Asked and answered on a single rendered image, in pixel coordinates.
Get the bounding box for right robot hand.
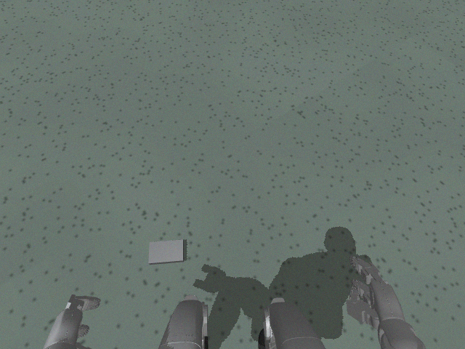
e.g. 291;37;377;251
346;256;405;330

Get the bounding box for right robot arm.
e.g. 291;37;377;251
378;318;426;349

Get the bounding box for left robot hand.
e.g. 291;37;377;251
43;294;101;349

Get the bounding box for small box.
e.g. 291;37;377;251
148;239;184;265

